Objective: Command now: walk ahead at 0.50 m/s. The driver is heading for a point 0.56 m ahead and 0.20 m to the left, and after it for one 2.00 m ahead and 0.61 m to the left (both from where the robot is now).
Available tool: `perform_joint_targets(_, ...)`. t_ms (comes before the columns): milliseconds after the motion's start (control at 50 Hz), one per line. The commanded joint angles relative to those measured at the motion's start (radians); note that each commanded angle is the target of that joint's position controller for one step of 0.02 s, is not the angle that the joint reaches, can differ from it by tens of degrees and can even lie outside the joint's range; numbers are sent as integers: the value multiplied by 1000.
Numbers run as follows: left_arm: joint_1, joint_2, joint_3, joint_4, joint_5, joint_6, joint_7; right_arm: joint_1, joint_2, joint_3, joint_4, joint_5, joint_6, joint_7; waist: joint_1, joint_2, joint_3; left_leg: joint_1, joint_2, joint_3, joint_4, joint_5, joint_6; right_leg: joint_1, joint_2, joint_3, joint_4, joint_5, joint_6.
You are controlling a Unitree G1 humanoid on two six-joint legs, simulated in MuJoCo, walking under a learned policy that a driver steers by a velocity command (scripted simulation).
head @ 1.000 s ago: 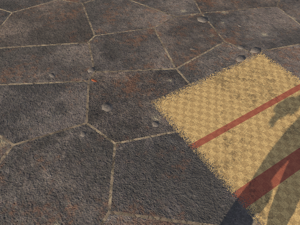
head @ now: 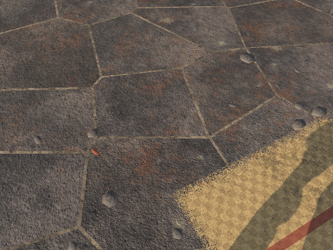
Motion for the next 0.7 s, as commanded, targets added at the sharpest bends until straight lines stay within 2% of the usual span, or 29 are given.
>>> perform_joint_targets(20,44,55,24,-50,7,8,11,17,-78,-12,-26,-9,-16,3,21,116,-56,143,252,-291,-308,48,161,-150,-99,43,-27,96,-5)
perform_joint_targets(40,41,47,25,-53,9,16,13,37,-93,-16,-14,-8,-19,0,25,109,-42,126,248,-263,-324,86,170,-159,-103,37,-52,119,3)
perform_joint_targets(80,-27,58,30,-78,16,22,16,75,-124,-22,3,-8,-20,-13,18,87,-12,141,250,-230,-345,149,179,-232,-109,35,-141,203,23)
perform_joint_targets(120,-103,57,32,-103,21,20,15,113,-130,-22,17,-5,-14,-26,0,77,2,182,246,-204,-350,187,169,-292,-108,31,-252,304,37)
perform_joint_targets(200,-238,32,22,-139,16,11,0,171,-138,-20,39,5,-5,-38,-41,84,24,219,215,-138,-357,180,134,-264,-72,-4,-482,465,40)
perform_joint_targets(240,-313,30,18,-163,13,7,-7,221,-139,-20,58,12,1,-39,-68,77,46,254,223,-155,-345,159,135,-258,-53,-11,-557,468,44)
perform_joint_targets(300,-388,37,13,-197,7,-8,-25,263,-147,-26,77,18,17,-44,-84,82,69,337,255,-192,-286,161,140,-267,-30,-4,-645,409,43)
perform_joint_targets(360,-354,74,22,-201,4,-25,-36,246,-166,-38,76,23,29,-52,-40,112,44,363,283,-238,-207,220,118,-148,-5,2,-706,327,24)
perform_joint_targets(380,-292,96,32,-187,5,-30,-34,223,-174,-41,69,23,33,-52,-1,126,11,352,274,-238,-147,316,106,-44,18,-16,-722,301,11)
perform_joint_targets(400,-157,136,54,-147,8,-33,-28,204,-157,-35,60,20,35,-50,65,115,-72,315,220,-207,-4,424,80,151,36,-33,-739,297,-15)
perform_joint_targets(420,34,203,75,-110,25,-37,-18,183,-115,-19,32,9,33,-47,140,61,-226,145,154,-160,267,301,43,462,-91,83,-687,312,-75)
perform_joint_targets(440,143,299,99,-90,38,-27,-13,302,10,14,12,13,16,-44,108,-196,-393,-251,-7,-71,653,-146,-34,857,-355,490,-740,204,-215)
perform_joint_targets(460,146,207,74,-89,33,-22,-13,297,-49,2,24,33,-1,-40,118,-236,-448,-364,5,-198,821,-427,-31,853,-390,687,-853,93,-242)
perform_joint_targets(480,57,143,53,-108,27,-22,-10,217,-132,-22,1,53,-4,-41,107,-164,-282,-438,60,-202,877,-370,-19,718,-359,533,-871,61,-188)
perform_joint_targets(500,-17,106,41,-121,26,-20,-8,161,-132,-25,-10,51,0,-46,83,-96,-189,-422,113,-173,861,-282,-14,569,-321,396,-897,88,-153)
perform_joint_targets(520,-76,77,32,-119,28,-20,-12,131,-117,-30,-17,40,9,-50,55,-59,-111,-382,142,-164,805,-220,-14,428,-281,297,-944,133,-134)
perform_joint_targets(540,-112,56,25,-117,35,-23,-13,144,-99,-37,-14,35,24,-51,20,-79,-71,-327,170,-171,758,-177,-11,338,-246,210,-983,165,-116)
perform_joint_targets(580,-125,63,31,-103,38,-27,-13,163,-50,-35,-21,36,51,-47,-8,-81,-35,-276,183,-159,725,-138,-14,249,-231,113,-1035,228,-122)
perform_joint_targets(640,-107,100,45,-83,42,-32,0,109,-51,-42,-58,27,71,-48,-17,-39,-2,-345,186,-173,643,-31,-27,253,-236,10,-1065,325,-136)
perform_joint_targets(700,-87,121,52,-72,42,-25,12,35,-50,-41,-87,21,67,-32,-3,-29,13,-364,177,-155,480,114,-34,290,-220,-87,-1073,366,-121)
